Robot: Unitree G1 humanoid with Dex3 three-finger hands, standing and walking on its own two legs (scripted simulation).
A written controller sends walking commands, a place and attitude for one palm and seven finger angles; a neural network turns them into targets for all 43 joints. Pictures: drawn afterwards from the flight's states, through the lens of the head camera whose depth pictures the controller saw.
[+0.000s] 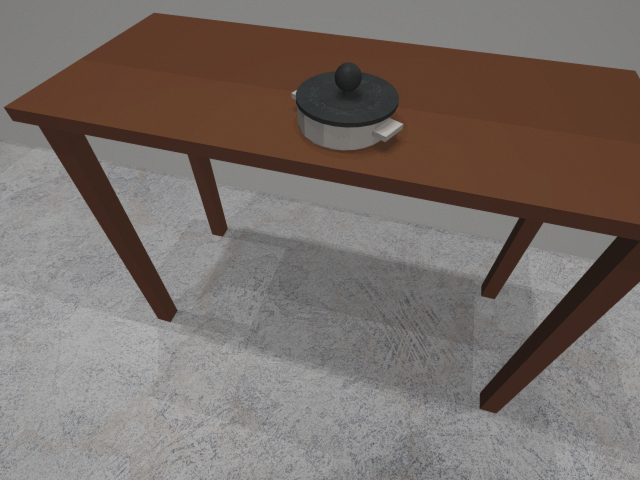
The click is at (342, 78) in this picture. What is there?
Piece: lid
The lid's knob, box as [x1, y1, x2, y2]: [335, 62, 361, 91]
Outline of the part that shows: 347,62 343,63 337,68 335,73 335,81 341,89 349,91 354,89 359,84 361,74 356,65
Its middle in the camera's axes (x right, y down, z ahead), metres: +0.04 -0.27 +0.65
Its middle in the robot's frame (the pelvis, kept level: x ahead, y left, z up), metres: +0.70 -0.01 +0.17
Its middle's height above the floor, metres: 0.94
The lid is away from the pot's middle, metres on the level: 0.00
